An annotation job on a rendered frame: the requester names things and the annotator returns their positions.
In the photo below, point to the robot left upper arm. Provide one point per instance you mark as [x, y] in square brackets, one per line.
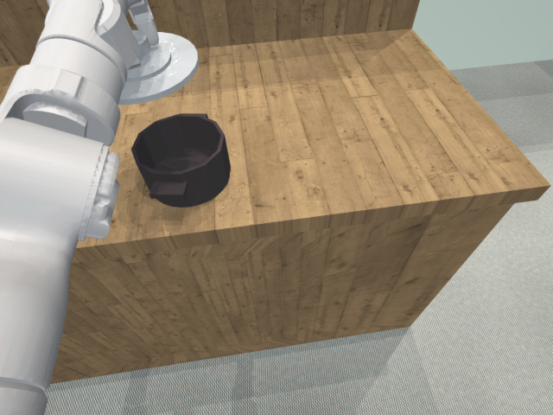
[56, 188]

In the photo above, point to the left robot hand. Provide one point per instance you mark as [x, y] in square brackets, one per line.
[141, 15]

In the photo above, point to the pot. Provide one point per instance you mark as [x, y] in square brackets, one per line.
[183, 159]

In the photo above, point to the left robot forearm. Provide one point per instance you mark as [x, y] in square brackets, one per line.
[78, 71]

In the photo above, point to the knob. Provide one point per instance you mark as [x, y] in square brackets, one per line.
[144, 46]

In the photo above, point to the lid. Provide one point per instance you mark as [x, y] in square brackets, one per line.
[169, 66]

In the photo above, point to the table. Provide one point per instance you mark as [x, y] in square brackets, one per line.
[363, 176]

